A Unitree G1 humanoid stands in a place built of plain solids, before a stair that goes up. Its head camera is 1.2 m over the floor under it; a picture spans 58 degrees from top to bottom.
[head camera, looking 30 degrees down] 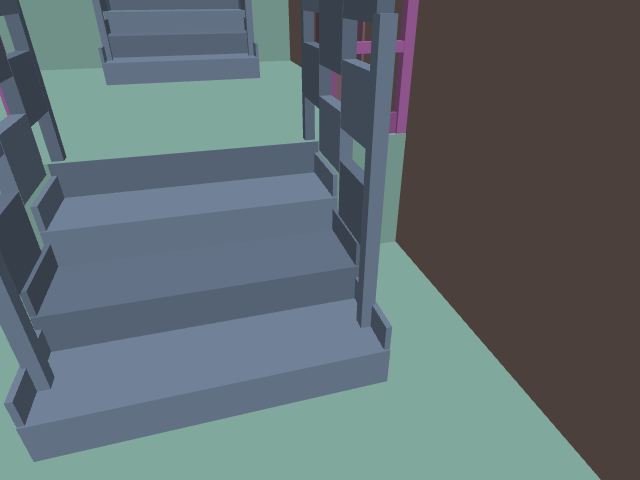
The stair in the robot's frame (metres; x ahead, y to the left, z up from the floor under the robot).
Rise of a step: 0.15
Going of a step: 0.30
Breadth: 1.12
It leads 16 degrees to the left of straight ahead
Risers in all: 4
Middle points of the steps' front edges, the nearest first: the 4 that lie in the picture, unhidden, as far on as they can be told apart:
0.92 0.30 0.15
1.21 0.38 0.30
1.50 0.46 0.45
1.79 0.54 0.60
